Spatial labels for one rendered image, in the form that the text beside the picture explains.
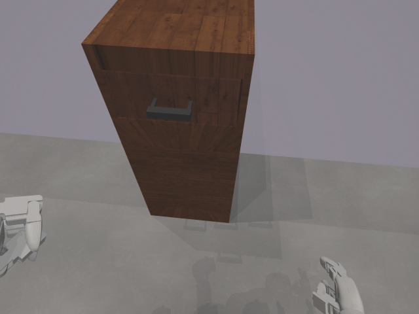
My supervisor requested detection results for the right robot hand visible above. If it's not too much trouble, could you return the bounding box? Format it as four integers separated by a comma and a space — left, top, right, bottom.
312, 256, 365, 314

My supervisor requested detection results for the left robot hand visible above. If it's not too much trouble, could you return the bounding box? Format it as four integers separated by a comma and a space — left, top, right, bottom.
0, 195, 46, 278

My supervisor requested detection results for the drawer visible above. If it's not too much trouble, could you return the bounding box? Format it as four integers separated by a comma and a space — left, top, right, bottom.
101, 70, 241, 126

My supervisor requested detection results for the handle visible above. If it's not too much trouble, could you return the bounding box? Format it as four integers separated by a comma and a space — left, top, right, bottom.
146, 98, 193, 122

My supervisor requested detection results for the cabinet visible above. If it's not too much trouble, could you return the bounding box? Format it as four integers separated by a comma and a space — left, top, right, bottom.
81, 0, 255, 223

